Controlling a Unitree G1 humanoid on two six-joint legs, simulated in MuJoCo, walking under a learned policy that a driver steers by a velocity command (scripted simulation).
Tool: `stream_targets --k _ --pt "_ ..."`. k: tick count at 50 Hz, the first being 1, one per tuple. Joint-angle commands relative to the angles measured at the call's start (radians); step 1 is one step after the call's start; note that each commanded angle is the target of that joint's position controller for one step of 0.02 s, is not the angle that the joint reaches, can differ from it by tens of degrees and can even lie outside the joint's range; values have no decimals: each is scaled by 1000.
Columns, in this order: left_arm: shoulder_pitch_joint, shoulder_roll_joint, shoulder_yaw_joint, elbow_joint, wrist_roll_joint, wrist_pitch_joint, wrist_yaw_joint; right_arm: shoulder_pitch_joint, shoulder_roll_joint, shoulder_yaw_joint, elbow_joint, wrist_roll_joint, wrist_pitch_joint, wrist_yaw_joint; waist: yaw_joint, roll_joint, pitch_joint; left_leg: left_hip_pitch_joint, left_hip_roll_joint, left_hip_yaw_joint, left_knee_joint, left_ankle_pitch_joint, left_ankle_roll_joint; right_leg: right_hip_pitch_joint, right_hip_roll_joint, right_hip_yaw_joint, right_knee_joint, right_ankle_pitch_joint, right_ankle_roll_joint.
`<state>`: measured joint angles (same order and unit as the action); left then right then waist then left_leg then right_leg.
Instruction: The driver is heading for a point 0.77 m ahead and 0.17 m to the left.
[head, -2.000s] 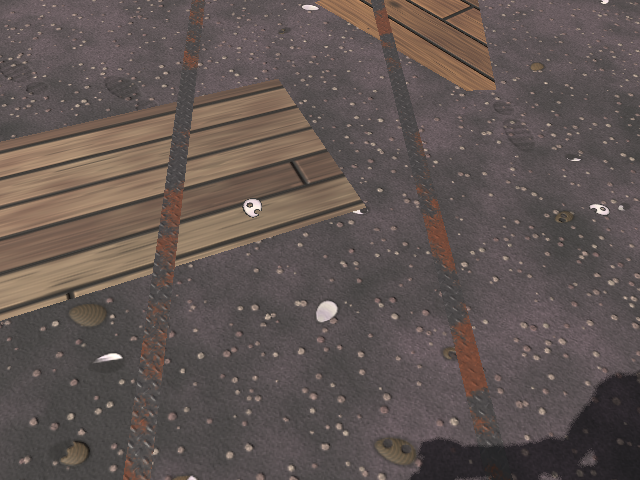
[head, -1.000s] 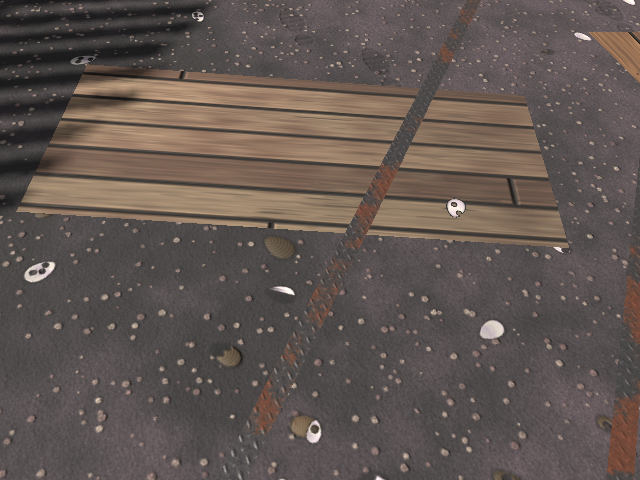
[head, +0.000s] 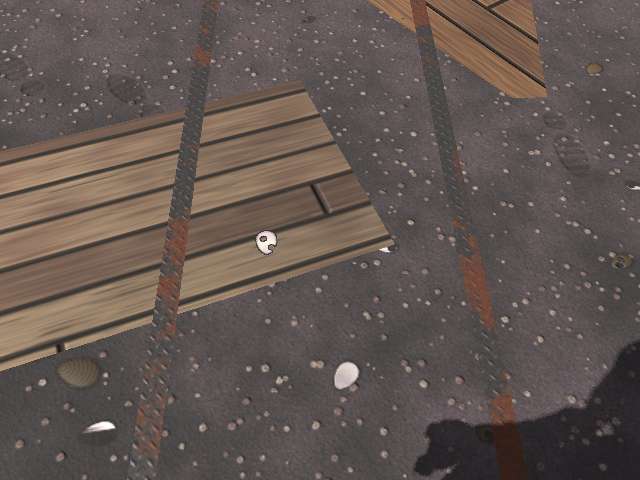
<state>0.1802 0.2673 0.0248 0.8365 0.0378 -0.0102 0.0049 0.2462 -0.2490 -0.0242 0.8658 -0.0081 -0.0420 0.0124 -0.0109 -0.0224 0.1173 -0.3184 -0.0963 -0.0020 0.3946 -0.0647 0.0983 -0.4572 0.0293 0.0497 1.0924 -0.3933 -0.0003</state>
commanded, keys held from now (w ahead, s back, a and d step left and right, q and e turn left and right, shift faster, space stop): q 0.10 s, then w+q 0.64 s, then w+e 0.26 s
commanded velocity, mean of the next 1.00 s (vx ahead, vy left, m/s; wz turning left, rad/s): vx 0.36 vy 0.00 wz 0.40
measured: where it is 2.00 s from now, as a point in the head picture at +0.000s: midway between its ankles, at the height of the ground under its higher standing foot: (202, 339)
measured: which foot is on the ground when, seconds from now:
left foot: down 0.00-0.26, up 0.28-0.76, down 0.78-1.00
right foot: up 0.00-0.26, down 0.28-0.78, up 0.80-1.00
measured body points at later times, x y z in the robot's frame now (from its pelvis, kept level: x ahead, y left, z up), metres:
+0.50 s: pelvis +0.10 -0.02 +0.01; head +0.11 -0.05 +0.46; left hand +0.06 +0.26 -0.10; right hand +0.30 -0.25 -0.11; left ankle +0.09 +0.12 -0.65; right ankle +0.07 -0.13 -0.74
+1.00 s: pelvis +0.29 +0.14 +0.01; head +0.31 +0.16 +0.46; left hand +0.21 +0.39 -0.14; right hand +0.48 -0.05 -0.12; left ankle +0.26 +0.17 -0.74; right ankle +0.37 +0.00 -0.65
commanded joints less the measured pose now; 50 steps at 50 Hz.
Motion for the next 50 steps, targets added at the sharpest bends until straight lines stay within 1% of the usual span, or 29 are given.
stream_targets --k 1,5,7,9,11,13,14,15,16,17,18,20,26,30,33,35,36,37,38,39,40,41,42,43,44,45,46,48,50 --pt "141 69 13 -13 -3 28 11 4 -163 -45 -54 -9 3 -3 50 102 -190 36 249 -253 -110 367 157 81 -11 -17 -94 0 25" --pt "24 78 12 -49 -8 48 21 20 -173 -63 -65 -13 42 -7 9 131 -160 -20 223 -347 -164 -144 130 63 -9 -12 -203 48 30" --pt "-7 82 11 -65 -5 40 17 25 -178 -72 -68 -13 55 -7 -4 147 -157 -29 216 -410 -194 -386 129 71 -3 -16 -254 31 36" --pt "-21 83 10 -79 -9 23 16 26 -183 -80 -72 -18 64 -5 -10 155 -148 -27 217 -467 -197 -495 132 93 11 -19 -321 -14 31" --pt "13 72 5 -80 -21 2 21 10 -182 -87 -77 -19 70 -1 12 147 -137 -65 203 -499 -178 -548 118 189 35 -20 -454 -56 4" --pt "142 72 8 -51 -28 -21 35 -47 -159 -89 -97 -9 76 -7 96 110 -101 -226 111 -453 -105 -623 34 426 26 -8 -745 11 -44" --pt "189 159 27 -46 -20 -30 51 -28 -91 -75 -113 4 68 -10 92 -71 -105 -341 26 -319 143 -633 -25 523 -180 203 -892 -177 -80" --pt "149 265 54 -63 0 -29 55 -42 -48 -63 -149 12 53 -7 73 -240 -105 -483 -92 -122 416 -487 -51 510 -431 579 -1023 -394 -167" --pt "78 217 51 -67 8 -30 55 -75 -140 -79 -139 -24 44 -1 32 -55 -26 -473 19 -162 513 -339 -56 392 -413 525 -1014 -352 -181" --pt "40 160 37 -77 -3 -39 50 -42 -146 -86 -125 -25 38 14 -6 -39 -32 -430 34 -154 547 -270 -64 366 -360 437 -995 -268 -167" --pt "21 129 30 -82 -12 -48 41 -5 -140 -85 -106 -29 37 24 -22 -45 -42 -419 42 -132 599 -227 -81 384 -310 338 -991 -164 -145" --pt "47 113 27 -80 -19 -64 33 11 -126 -82 -95 -36 45 38 -9 -90 -60 -425 66 -84 695 -183 -100 405 -254 190 -984 -30 -131" --pt "224 120 43 -18 -11 -79 9 -165 -97 -65 -165 -34 57 63 80 -78 -28 -533 113 -57 644 -110 -123 514 -265 40 -964 227 -145" --pt "240 119 45 0 -11 -82 5 -259 -70 -47 -205 -34 51 78 95 -92 -13 -483 131 9 476 -72 -110 523 -271 -63 -935 411 -140" --pt "268 130 48 23 -10 -80 8 -336 -57 -33 -247 -34 47 87 110 -105 -2 -399 127 88 334 -112 -69 529 -288 -122 -902 508 -131" --pt "270 144 51 38 -11 -71 12 -325 -60 -30 -255 -37 47 83 89 -117 -15 -293 93 137 256 -174 -23 531 -291 -173 -834 695 -115" --pt "269 159 53 44 -13 -67 15 -288 -69 -35 -248 -39 45 75 63 -124 -45 -206 55 163 230 -211 4 530 -291 -203 -752 908 -106" --pt "273 177 56 52 -15 -61 18 -204 -86 -44 -227 -39 40 66 19 -124 -104 -93 12 176 206 -233 33 532 -292 -227 -613 1089 -102" --pt "288 173 50 61 -24 -56 20 -46 -101 -56 -177 -46 28 53 -51 -95 -200 143 -14 148 128 -171 66 448 -286 -246 -422 1082 -88" --pt "286 142 36 48 -23 -58 15 129 -147 -75 -121 -56 18 33 -127 -26 -306 437 93 -8 88 -213 101 232 -261 -252 -183 800 -71" --pt "330 -11 -2 -14 -32 -63 -12 164 -246 -89 -118 -49 12 14 -76 242 -434 751 463 -528 25 -293 200 -164 -118 -232 149 -142 -21" --pt "249 119 34 -16 -32 -63 -8 228 -267 -98 -122 -22 23 1 -146 127 -488 696 524 -715 -89 -205 235 -205 -59 -59 282 -111 -32" --pt "166 125 39 -35 -45 -66 -6 141 -234 -89 -99 -21 22 -8 -105 84 -315 575 473 -499 -83 -75 203 -257 -109 -24 288 7 -47" --pt "160 95 28 -28 -47 -75 -10 83 -169 -70 -96 -21 11 -9 -64 58 -205 404 428 -363 -108 61 171 -208 -133 -20 213 70 -53" --pt "182 86 30 -2 -38 -68 -14 32 -127 -55 -93 -23 -2 -9 -21 41 -152 307 372 -258 -135 120 124 -149 -153 -12 142 95 -54" --pt "230 78 30 22 -19 -50 -19 8 -98 -45 -86 -17 -13 -9 14 70 -130 235 337 -182 -162 162 100 -87 -155 -9 105 104 -49" --pt "261 66 31 44 -13 -32 -24 3 -80 -38 -79 -15 -25 -8 29 80 -125 202 319 -130 -184 181 86 -54 -145 -4 89 112 -47" --pt "257 47 36 50 -15 -15 -36 30 -86 -37 -53 -10 -48 -8 44 82 -104 198 301 -66 -211 254 64 -80 -125 -1 65 150 -48" --pt "193 35 39 37 -16 -8 -43 54 -88 -38 -35 -8 -57 -9 36 92 -69 206 288 -6 -242 254 37 -154 -121 -1 34 223 -45"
